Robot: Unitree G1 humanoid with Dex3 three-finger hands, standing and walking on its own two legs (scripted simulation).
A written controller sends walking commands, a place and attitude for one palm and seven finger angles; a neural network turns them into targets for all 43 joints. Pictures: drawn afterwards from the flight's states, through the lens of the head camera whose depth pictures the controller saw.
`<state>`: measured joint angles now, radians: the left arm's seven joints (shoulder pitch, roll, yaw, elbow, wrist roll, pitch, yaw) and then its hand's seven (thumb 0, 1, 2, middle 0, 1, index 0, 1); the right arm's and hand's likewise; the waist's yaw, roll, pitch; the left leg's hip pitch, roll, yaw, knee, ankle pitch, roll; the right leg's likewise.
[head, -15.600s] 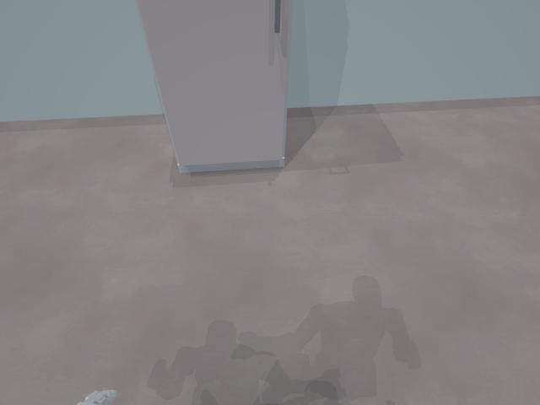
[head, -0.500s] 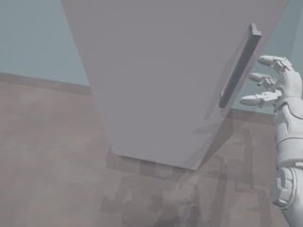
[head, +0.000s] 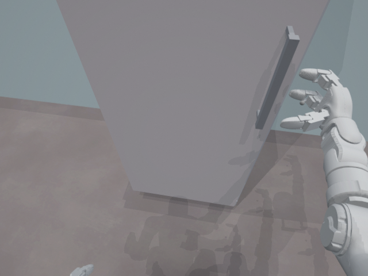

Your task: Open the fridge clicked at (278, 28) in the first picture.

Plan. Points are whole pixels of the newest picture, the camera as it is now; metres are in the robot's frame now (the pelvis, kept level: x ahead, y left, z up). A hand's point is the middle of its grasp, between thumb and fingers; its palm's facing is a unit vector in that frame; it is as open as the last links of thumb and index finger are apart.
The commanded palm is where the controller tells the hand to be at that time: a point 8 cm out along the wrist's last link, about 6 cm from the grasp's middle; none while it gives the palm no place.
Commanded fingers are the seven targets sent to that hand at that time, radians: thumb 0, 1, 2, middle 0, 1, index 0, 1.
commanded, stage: move the hooked fingers beside the handle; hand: right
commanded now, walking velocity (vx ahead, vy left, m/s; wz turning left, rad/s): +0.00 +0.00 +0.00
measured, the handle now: (272, 84) +0.53 -0.13 +0.14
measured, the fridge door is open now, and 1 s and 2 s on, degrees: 0 0 0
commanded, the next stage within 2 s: feel for the door with the fingertips in 0.18 s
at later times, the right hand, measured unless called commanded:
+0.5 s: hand (288, 104) +0.46 -0.16 +0.15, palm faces +0.03 +1.00 +0.02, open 14.0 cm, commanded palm +0.44 -0.21 +0.15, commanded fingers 0.00 0.50 -0.30 0.30 1.20 0.30 1.20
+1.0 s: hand (282, 98) +0.47 -0.14 +0.16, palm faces +0.06 +1.00 +0.01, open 14.0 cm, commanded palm +0.45 -0.20 +0.15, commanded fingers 0.00 0.50 -0.30 0.30 1.20 0.30 1.20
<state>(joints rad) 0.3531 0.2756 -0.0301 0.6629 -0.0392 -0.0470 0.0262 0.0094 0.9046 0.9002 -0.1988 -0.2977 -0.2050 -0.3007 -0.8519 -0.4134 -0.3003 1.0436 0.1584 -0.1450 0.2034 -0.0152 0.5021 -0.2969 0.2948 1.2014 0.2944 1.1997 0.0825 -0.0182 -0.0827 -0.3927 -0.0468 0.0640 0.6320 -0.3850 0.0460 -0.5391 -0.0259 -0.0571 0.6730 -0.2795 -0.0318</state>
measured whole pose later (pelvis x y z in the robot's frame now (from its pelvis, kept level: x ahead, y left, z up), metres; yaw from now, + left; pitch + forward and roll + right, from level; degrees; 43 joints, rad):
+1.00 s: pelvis +0.00 +0.02 +0.00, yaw +0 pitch +8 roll +0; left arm 0.40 0.27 -0.02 0.69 -0.03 -0.04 0.01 0.01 0.90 0.90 -0.20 -0.30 -0.20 -0.30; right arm -0.87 -0.36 -0.29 1.06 0.14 -0.18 0.12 -0.02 0.50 -0.30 0.30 1.20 0.29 1.20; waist 0.09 -0.03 -0.08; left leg -0.40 -0.06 0.07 0.64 -0.39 0.07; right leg -0.54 -0.04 -0.05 0.66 -0.27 -0.01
